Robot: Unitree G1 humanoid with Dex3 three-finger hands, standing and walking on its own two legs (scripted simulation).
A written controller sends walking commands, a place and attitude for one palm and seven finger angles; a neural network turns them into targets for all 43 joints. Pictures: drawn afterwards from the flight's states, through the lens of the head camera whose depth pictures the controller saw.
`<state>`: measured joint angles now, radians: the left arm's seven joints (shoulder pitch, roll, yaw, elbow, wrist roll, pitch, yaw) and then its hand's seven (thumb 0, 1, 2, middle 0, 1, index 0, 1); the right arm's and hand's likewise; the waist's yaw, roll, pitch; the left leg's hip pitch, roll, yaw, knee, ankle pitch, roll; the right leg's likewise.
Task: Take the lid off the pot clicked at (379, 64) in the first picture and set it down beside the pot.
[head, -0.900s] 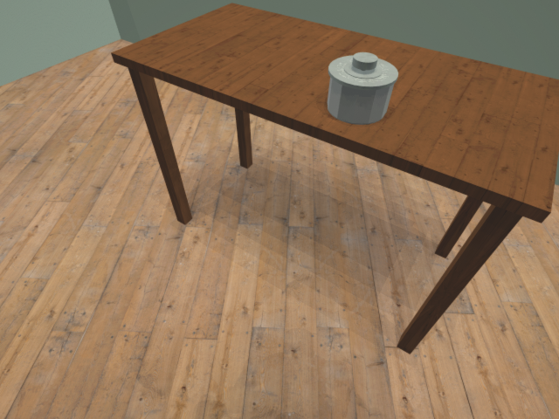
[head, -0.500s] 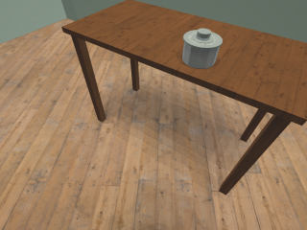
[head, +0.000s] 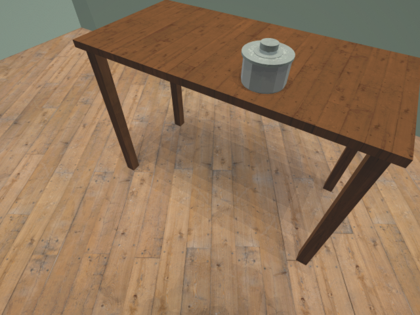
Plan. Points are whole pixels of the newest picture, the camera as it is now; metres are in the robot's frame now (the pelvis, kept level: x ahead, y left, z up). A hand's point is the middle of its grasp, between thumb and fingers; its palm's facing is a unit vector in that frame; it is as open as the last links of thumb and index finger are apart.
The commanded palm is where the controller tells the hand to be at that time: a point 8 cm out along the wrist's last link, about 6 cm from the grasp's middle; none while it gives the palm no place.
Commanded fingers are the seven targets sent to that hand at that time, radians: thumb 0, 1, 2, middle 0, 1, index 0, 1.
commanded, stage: turn to face it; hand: left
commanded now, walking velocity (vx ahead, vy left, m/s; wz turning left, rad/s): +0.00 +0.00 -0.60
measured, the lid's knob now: (269, 44) +0.79 -0.11 +0.15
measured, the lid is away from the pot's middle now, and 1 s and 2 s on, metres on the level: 0.00 0.00 0.00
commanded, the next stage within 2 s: take the last steps up to it in 0.78 s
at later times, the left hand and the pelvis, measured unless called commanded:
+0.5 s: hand out of the picture +0.05 +0.17 -0.16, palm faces -0.15 -0.95 -0.26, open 7.4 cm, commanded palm none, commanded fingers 0.00 0.90 0.90 -0.20 -0.30 -0.20 -0.30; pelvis -0.02 -0.02 +0.00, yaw -15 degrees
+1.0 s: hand out of the picture +0.15 +0.17 -0.17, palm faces -0.45 -0.86 -0.23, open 7.4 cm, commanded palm none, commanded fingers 0.00 0.90 0.90 -0.20 -0.30 -0.20 -0.30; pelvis -0.01 +0.02 +0.00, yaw -28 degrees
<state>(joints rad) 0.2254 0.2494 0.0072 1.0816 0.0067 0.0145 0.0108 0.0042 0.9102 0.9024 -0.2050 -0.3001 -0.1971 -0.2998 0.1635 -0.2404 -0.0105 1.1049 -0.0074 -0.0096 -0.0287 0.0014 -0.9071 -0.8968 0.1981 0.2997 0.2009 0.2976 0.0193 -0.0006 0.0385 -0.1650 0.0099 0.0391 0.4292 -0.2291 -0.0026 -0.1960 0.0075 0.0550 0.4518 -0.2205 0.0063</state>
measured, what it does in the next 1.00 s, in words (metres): steps on the spot, turning right: left foot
